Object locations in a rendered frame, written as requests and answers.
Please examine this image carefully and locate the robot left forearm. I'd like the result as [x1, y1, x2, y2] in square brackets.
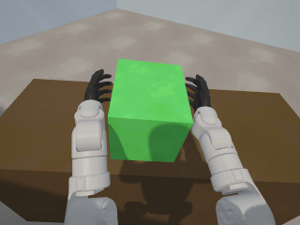
[64, 99, 111, 225]

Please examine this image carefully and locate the robot right forearm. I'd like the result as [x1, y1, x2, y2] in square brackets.
[191, 106, 276, 225]

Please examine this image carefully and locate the robot left hand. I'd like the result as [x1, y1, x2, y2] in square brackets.
[83, 69, 113, 103]

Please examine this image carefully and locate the carton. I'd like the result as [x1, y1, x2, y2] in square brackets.
[108, 59, 193, 162]

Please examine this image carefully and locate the robot right hand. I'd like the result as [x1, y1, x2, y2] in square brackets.
[185, 74, 211, 113]

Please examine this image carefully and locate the right robot upper arm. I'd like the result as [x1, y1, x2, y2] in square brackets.
[216, 192, 276, 225]

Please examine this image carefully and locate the pedestal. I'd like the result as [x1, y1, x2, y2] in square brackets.
[0, 79, 300, 225]

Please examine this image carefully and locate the left robot upper arm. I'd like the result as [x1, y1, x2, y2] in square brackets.
[65, 197, 118, 225]

